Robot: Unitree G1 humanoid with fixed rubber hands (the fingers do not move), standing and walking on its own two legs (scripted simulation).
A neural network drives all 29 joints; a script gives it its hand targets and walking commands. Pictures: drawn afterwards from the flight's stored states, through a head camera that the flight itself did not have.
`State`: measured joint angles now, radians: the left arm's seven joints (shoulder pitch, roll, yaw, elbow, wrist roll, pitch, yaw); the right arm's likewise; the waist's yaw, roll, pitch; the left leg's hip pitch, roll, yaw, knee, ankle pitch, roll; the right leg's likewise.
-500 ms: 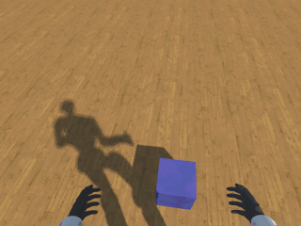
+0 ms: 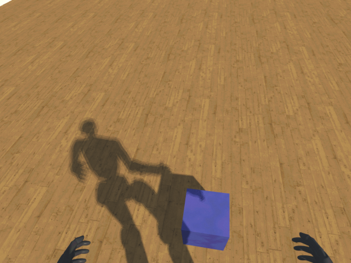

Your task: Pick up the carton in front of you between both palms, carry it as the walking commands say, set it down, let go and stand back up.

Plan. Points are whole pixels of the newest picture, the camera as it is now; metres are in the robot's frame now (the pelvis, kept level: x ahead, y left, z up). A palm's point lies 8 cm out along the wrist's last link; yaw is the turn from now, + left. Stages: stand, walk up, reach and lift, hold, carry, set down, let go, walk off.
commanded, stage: stand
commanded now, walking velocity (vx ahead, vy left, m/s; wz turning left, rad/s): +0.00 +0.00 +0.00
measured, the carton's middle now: (205, 219) +0.42 -0.08 -0.65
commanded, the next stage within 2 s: none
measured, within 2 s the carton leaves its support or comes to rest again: neither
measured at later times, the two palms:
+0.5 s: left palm out of the picture +0.11 +0.29 -0.09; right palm out of the picture +0.11 -0.30 -0.09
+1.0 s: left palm out of the picture +0.07 +0.31 -0.09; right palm out of the picture +0.07 -0.30 -0.09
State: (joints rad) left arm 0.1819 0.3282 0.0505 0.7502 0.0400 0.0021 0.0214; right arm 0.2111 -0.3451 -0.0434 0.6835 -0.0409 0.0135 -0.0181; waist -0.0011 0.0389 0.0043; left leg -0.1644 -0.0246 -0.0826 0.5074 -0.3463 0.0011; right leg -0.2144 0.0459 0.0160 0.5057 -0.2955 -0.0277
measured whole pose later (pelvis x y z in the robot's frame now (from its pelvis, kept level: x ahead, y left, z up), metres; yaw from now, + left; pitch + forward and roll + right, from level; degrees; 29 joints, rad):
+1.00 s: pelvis -0.02 +0.00 +0.01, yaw +0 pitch -2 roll +0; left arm 0.12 0.37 0.02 1.01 0.02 -0.01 0.01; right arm 0.17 -0.39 0.00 0.94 -0.02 -0.02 -0.02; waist 0.01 0.02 0.02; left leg -0.08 -0.02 -0.08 0.36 -0.24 0.00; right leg -0.14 0.03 0.02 0.37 -0.20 -0.02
